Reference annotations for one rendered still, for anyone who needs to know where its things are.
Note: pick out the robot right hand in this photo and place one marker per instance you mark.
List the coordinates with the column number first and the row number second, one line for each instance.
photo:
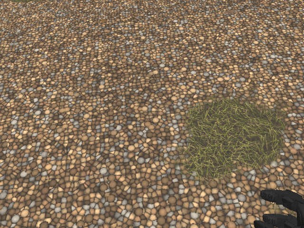
column 288, row 199

